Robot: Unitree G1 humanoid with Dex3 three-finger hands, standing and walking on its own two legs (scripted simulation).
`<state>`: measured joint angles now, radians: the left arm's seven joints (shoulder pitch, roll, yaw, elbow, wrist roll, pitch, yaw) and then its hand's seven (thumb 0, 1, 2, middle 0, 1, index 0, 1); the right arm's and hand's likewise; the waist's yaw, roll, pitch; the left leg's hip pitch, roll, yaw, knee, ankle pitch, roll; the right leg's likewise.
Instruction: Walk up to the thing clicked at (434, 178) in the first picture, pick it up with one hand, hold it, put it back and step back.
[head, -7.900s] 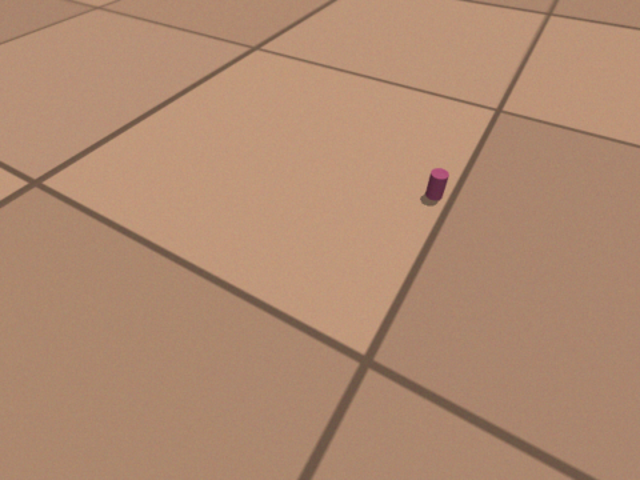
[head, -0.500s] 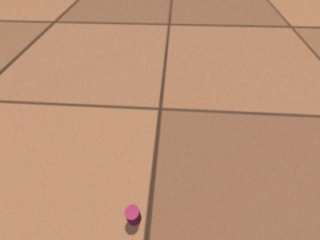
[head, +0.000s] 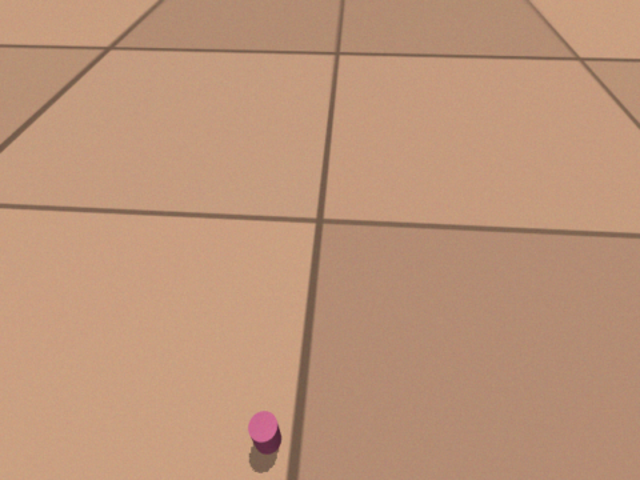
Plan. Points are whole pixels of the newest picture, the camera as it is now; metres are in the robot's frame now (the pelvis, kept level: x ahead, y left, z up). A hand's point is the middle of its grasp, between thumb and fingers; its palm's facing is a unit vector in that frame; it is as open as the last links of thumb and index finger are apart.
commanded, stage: stand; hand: left
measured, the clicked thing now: (265, 433) +0.36 +0.19 -0.72
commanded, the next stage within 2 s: go down in 0.08 s
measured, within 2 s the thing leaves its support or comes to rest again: neither
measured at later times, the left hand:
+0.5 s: hand out of the picture +0.14 +0.26 -0.17, palm faces +0.01 -0.94 -0.35, open 11.9 cm
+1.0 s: hand out of the picture +0.12 +0.28 -0.20, palm faces +0.02 -0.94 -0.34, open 16.6 cm
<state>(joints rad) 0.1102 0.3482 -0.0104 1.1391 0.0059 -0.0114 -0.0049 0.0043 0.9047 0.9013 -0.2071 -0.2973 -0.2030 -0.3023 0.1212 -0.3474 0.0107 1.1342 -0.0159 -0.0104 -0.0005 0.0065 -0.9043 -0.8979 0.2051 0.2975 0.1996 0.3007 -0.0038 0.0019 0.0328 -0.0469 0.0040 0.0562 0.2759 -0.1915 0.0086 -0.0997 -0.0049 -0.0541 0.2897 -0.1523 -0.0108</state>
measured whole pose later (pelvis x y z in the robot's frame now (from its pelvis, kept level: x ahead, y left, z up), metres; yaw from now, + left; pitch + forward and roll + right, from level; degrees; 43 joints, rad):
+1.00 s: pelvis -0.02 +0.01 -0.08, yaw +1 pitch +15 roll -2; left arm 0.27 0.35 0.18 0.46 0.05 0.21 -0.06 0.00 -0.43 0.18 -0.11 -0.16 -0.09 -0.17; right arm 0.21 -0.24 0.00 0.58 0.01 -0.16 -0.07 0.01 -0.81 -0.87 0.21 0.30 0.20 0.30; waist -0.04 0.00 -0.12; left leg -0.79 0.02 0.01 1.05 -0.52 0.03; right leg -0.80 -0.02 -0.09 0.99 -0.45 -0.01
